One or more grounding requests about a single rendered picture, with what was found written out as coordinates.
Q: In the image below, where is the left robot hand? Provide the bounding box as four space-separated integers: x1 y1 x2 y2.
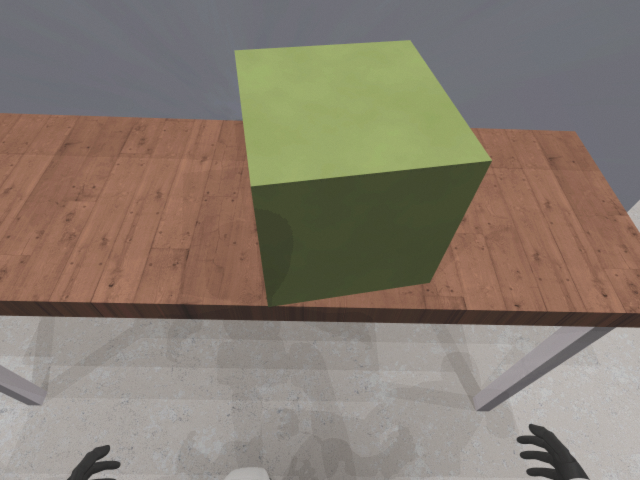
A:
67 445 121 480

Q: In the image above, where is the right robot hand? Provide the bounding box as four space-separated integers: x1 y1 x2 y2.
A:
517 424 590 480

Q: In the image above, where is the carton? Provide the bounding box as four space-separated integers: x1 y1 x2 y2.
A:
234 40 492 307

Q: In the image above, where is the table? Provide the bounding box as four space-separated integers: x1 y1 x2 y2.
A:
0 113 640 411

